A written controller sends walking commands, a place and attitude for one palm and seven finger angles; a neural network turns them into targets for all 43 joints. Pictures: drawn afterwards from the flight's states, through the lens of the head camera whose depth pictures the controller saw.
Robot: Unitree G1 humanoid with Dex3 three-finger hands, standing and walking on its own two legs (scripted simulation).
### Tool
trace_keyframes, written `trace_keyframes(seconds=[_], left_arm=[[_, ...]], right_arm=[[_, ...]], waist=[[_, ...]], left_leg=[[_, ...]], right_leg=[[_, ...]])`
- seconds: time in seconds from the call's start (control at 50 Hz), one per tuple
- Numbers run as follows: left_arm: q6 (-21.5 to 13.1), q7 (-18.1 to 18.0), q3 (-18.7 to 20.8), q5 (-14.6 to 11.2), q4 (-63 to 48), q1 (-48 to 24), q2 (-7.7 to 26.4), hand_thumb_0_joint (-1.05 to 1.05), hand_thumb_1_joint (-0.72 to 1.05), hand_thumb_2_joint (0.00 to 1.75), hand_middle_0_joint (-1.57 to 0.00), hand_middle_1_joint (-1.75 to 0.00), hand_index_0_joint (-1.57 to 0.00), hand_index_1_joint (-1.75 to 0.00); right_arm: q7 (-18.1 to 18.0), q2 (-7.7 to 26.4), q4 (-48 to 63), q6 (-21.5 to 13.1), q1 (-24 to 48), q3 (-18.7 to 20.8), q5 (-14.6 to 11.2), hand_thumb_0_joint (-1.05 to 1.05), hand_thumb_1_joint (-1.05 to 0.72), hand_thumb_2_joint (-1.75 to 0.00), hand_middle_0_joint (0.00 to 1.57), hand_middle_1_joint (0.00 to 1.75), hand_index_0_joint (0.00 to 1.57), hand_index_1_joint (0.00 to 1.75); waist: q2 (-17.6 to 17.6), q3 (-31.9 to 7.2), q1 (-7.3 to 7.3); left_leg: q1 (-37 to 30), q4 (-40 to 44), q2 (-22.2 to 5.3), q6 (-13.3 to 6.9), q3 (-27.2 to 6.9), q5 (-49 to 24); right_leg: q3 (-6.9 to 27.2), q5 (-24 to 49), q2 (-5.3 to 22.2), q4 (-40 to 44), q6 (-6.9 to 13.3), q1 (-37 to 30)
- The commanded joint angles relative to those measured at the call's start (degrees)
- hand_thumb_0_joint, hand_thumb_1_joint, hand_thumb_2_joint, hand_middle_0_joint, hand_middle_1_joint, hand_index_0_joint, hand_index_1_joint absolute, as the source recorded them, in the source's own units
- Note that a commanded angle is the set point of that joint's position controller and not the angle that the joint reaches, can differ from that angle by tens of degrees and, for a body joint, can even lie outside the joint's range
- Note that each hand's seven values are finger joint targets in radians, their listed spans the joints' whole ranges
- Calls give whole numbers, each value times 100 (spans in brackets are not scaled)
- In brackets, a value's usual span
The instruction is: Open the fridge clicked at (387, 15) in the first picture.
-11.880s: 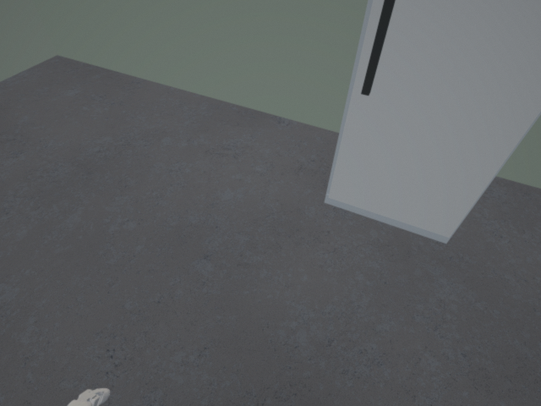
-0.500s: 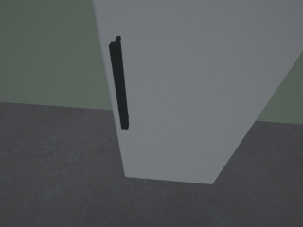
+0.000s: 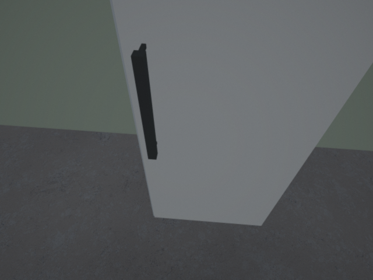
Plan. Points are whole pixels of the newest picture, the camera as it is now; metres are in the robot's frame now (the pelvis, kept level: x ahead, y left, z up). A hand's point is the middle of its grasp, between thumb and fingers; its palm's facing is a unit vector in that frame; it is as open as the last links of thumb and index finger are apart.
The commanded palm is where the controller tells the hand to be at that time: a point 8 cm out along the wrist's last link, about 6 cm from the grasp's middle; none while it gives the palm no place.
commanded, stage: look again from close up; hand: left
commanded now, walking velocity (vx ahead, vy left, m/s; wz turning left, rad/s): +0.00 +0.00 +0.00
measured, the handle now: (148, 110) +0.51 +0.14 +0.08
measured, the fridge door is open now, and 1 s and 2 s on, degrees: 0 0 0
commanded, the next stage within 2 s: raise the hand to about handle height in 0.84 s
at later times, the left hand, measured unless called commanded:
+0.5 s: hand out of the picture -0.01 +0.15 -0.18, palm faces +0.04 -0.99 -0.15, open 7.4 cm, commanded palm none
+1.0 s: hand out of the picture +0.03 +0.16 -0.16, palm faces +0.10 -0.97 -0.20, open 7.3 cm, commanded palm +0.11 +0.20 -0.07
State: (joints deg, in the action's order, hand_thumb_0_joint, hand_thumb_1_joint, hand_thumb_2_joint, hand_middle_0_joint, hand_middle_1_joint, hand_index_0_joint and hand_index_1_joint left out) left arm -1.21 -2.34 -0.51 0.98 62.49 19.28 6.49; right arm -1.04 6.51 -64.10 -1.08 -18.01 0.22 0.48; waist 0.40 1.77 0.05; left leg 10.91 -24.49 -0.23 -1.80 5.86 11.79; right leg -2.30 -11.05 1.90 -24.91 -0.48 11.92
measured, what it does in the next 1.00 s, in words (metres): stands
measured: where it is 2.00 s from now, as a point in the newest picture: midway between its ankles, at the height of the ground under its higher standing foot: outside the picture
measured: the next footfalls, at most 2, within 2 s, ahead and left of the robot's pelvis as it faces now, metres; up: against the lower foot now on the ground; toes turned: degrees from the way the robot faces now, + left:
none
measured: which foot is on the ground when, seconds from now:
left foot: down 0.00-1.00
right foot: down 0.00-1.00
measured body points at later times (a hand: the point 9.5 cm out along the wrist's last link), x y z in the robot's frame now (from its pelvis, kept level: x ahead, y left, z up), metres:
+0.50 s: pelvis +0.01 +0.00 +0.00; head +0.01 +0.00 +0.45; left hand -0.01 +0.20 -0.16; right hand -0.01 -0.21 -0.16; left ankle +0.02 +0.10 -0.74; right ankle +0.03 -0.13 -0.74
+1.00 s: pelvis +0.02 -0.01 +0.00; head +0.03 +0.00 +0.45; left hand +0.02 +0.21 -0.15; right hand +0.02 -0.22 -0.16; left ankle +0.02 +0.10 -0.74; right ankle +0.03 -0.13 -0.74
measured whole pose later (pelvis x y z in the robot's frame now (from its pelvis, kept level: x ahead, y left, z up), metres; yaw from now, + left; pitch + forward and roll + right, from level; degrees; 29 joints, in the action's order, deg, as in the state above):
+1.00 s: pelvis +0.02 -0.01 +0.00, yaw +0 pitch -1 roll +0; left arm 7.0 -4.3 -0.7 -2.5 43.7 25.0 8.4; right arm -2.3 7.9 -59.8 -3.6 -19.6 -1.1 -0.6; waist 0.3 2.6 0.0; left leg 11.0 -26.7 -1.0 -1.1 5.4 14.2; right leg -2.7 -13.4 1.3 -26.8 0.2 11.8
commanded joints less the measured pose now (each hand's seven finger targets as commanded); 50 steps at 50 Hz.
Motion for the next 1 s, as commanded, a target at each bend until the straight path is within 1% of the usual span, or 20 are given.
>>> trace_keyframes(seconds=[0.0,0.04,0.08,0.1,0.18,0.24,0.28,0.32,0.38,0.52,0.58,0.62,0.64,0.72,0.88,0.9,0.92,0.94,0.96,0.98], left_arm=[[-49,-13,112,7,-177,443,487,0,90,90,-20,-30,-20,-30],[-47,-10,116,0,-163,433,479,0,90,90,-20,-30,-20,-30],[-35,-6,118,3,-162,429,460,0,90,90,-20,-30,-20,-30],[-37,-8,112,11,-157,443,465,0,90,90,-20,-30,-20,-30],[-37,-3,115,4,-155,453,446,0,90,90,-20,-30,-20,-30],[-49,-8,123,5,-160,447,454,0,90,90,-20,-30,-20,-30],[-45,-3,115,1,-152,446,452,0,90,90,-20,-30,-20,-30],[-49,-10,113,7,-153,435,460,0,90,90,-20,-30,-20,-30],[-44,0,118,6,-152,433,463,0,90,90,-20,-30,-20,-30],[-52,-8,121,4,-141,442,455,0,90,90,-20,-30,-20,-30],[-47,0,123,3,-128,436,454,0,90,90,-20,-30,-20,-30],[-54,-4,116,6,-133,423,465,0,90,90,-20,-30,-20,-30],[-53,-2,120,3,-135,412,464,0,90,90,-20,-30,-20,-30],[-66,-4,121,3,-125,428,483,0,90,90,-20,-30,-20,-30],[-63,2,114,-4,-101,424,481,0,90,90,-20,-30,-20,-30],[-60,-5,117,5,-103,404,489,0,90,90,-20,-30,-20,-30],[-96,-207,66,53,142,607,735,0,90,90,-20,-30,-20,-30],[-1302,-107,358,-1224,-9029,-3680,1771,0,88,89,-20,-32,-20,-32],[-904,-415,429,-759,-7563,-1446,1429,0,85,88,-20,-33,-20,-33],[-638,-587,-22,-733,-5923,-643,498,0,83,87,-21,-34,-21,-34]], right_arm=[[-44,480,144,-48,-416,63,14,0,-90,-90,20,30,20,30],[-48,479,134,-58,-396,54,14,0,-90,-90,20,30,20,30],[-47,483,136,-43,-402,64,25,0,-90,-90,20,30,20,30],[-48,475,126,-46,-402,59,19,0,-90,-90,20,30,20,30],[-48,484,135,-43,-411,70,24,0,-90,-90,20,30,20,30],[-52,470,126,-56,-433,61,22,0,-90,-90,20,30,20,30],[-52,480,122,-52,-406,60,20,0,-90,-90,20,30,20,30],[-54,471,122,-55,-409,61,17,0,-90,-90,20,30,20,30],[-51,477,118,-52,-413,64,22,0,-90,-90,20,30,20,30],[-61,463,101,-74,-411,55,18,0,-90,-90,20,30,20,30],[-58,464,101,-62,-387,60,20,0,-90,-90,20,30,20,30],[-60,463,95,-62,-406,56,19,0,-90,-90,20,30,20,30],[-61,460,87,-68,-403,56,19,0,-90,-90,20,30,20,30],[-67,451,78,-79,-395,53,16,0,-90,-90,20,30,20,30],[-74,477,53,-83,-358,45,21,0,-90,-90,20,30,20,30],[-75,458,54,-77,-366,48,20,0,-90,-90,20,30,20,30],[-15,820,453,-105,312,58,-32,0,-90,-90,20,30,20,30],[-260,1872,2634,-930,261,116,-240,0,-90,-90,20,30,20,30],[-426,1285,2265,-1515,736,-99,-285,0,-90,-90,20,30,20,30],[-421,1268,1648,-1645,546,3,-217,0,-90,-90,20,30,20,30]], waist=[[44,312,-21],[-19,347,-26],[-34,434,-21],[-73,439,-32],[-43,416,-18],[8,300,-18],[-26,358,-20],[-3,363,-18],[-46,411,-18],[-15,290,-33],[-8,393,-38],[67,351,-27],[-15,334,-29],[23,259,-37],[0,313,-40],[-3,362,-42],[-176,385,-210],[-1253,-2558,636],[-1689,-2243,29],[-1202,-1554,200]], left_leg=[[348,694,-580,37,-674,276],[367,711,-577,45,-668,281],[422,770,-582,50,-703,498],[442,766,-588,39,-710,441],[394,762,-580,45,-708,486],[336,716,-574,42,-679,293],[338,732,-585,42,-686,374],[330,709,-584,42,-678,246],[384,761,-590,48,-683,442],[277,704,-591,35,-663,111],[310,732,-590,43,-653,288],[275,679,-580,43,-641,131],[265,697,-588,42,-634,129],[211,644,-586,42,-614,-21],[158,650,-595,49,-600,-68],[158,645,-602,46,-611,-112],[394,-409,-713,191,-417,-431],[-1131,174,-16,98,-552,-624],[-971,329,-186,81,-434,-794],[-293,283,-226,172,-460,-217]], right_leg=[[522,-9,407,541,244,44],[504,-24,419,532,238,57],[497,-189,394,540,238,145],[495,-103,397,549,243,95],[499,-178,393,542,238,157],[512,-48,406,530,245,64],[511,-98,397,537,242,119],[510,7,398,522,241,93],[490,-129,390,534,235,134],[483,111,403,487,242,25],[481,-52,405,528,237,120],[497,54,405,519,239,78],[494,54,412,518,243,67],[501,201,418,518,245,-4],[505,189,411,525,248,44],[490,232,404,522,248,48],[634,1256,657,403,214,216],[96,861,24,-116,206,-458],[-86,43,-111,-494,345,-231],[-213,-140,-114,-444,269,72]])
